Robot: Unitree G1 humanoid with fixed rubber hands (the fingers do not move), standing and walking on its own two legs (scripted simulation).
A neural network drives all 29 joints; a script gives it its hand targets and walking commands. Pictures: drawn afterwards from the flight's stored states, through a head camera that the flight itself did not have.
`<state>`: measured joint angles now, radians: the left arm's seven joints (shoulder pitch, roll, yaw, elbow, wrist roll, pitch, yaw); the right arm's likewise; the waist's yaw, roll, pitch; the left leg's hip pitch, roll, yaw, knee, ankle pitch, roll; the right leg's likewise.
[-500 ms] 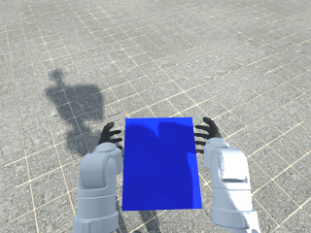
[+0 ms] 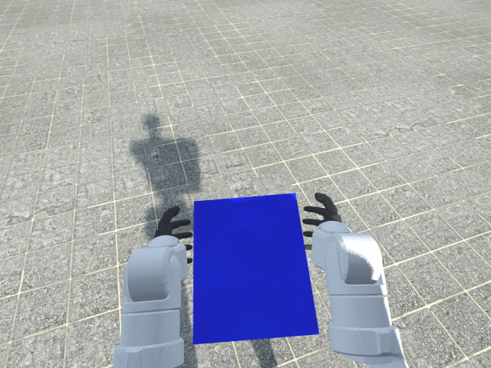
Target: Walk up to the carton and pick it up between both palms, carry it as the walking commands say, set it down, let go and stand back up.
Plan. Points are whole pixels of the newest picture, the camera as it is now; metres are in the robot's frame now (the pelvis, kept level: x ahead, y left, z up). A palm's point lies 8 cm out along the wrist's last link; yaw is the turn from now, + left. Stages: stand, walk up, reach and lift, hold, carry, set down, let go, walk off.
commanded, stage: carry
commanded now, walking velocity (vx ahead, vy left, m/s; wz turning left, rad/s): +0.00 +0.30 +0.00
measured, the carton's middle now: (250, 270) +0.32 -0.01 -0.03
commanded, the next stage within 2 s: none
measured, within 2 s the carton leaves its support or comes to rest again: neither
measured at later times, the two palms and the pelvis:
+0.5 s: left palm (57, 343) +0.17 +0.22 +0.10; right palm (278, 333) +0.17 -0.03 +0.11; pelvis -0.14 +0.11 +0.01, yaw +3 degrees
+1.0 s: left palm out of the picture +0.08 +0.38 +0.10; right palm out of the picture +0.08 +0.12 +0.09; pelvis -0.22 +0.25 +0.02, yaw +3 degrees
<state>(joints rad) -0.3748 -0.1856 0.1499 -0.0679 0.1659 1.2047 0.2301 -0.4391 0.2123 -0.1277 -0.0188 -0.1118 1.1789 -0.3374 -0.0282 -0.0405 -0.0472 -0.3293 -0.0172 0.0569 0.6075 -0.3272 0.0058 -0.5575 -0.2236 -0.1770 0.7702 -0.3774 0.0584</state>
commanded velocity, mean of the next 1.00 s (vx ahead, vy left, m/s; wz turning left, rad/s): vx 0.00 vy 0.30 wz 0.00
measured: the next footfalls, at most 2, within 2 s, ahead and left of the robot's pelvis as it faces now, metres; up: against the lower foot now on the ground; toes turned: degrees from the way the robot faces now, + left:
right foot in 0.22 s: -0.03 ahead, -0.08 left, +0.00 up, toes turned -6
left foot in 0.54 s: -0.10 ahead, +0.30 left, +0.00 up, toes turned +6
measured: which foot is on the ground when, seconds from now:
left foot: down 0.00-0.22, up 0.24-0.52, down 0.54-0.84, up 0.86-1.00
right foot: up 0.00-0.20, down 0.22-0.56, up 0.58-0.80, down 0.82-1.00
